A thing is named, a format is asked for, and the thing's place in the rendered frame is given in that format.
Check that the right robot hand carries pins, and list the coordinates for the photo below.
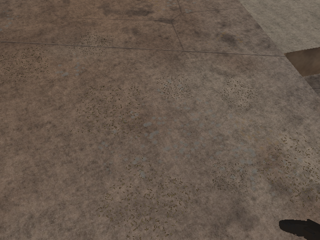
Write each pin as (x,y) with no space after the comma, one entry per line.
(309,229)

